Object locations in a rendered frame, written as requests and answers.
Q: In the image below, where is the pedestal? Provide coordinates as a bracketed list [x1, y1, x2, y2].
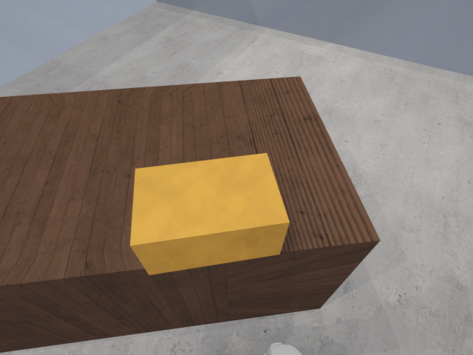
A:
[0, 76, 380, 353]

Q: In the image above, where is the carton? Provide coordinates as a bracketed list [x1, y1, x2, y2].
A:
[130, 153, 290, 275]

